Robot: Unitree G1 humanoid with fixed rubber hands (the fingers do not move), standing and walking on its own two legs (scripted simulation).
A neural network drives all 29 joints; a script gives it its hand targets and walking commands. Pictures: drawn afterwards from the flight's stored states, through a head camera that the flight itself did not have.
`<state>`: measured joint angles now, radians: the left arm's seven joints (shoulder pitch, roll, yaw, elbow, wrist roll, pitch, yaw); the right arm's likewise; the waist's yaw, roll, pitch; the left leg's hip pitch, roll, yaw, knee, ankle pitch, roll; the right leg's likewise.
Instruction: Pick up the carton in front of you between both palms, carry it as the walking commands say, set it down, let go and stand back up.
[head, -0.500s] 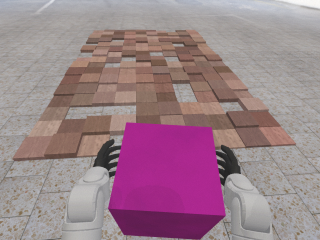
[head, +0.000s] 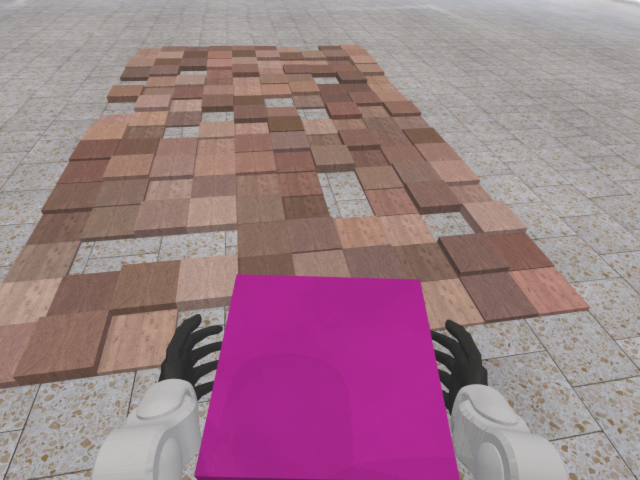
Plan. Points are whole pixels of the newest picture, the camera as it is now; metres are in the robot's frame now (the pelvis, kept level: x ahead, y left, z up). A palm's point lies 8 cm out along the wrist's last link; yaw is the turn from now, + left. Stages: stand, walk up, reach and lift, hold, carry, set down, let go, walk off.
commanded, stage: carry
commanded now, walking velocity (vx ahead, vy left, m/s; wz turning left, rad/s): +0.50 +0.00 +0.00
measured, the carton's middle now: (324, 406) +0.23 -0.01 +0.02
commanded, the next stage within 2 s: none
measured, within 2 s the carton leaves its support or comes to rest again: neither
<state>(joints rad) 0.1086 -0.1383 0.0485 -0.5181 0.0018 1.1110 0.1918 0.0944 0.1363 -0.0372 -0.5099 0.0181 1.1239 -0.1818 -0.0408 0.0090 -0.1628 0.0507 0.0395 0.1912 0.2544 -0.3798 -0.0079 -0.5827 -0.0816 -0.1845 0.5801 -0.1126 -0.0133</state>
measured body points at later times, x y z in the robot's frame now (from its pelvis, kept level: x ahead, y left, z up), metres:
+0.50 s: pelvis +0.32 -0.02 +0.00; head +0.31 -0.02 +0.45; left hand +0.57 +0.14 +0.10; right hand +0.58 -0.16 +0.10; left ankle +0.48 +0.12 -0.70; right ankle +0.18 -0.10 -0.73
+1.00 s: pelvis +0.65 +0.02 +0.00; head +0.70 +0.03 +0.45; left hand +1.01 +0.18 +0.12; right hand +1.01 -0.13 +0.13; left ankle +0.54 +0.09 -0.73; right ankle +0.79 -0.10 -0.69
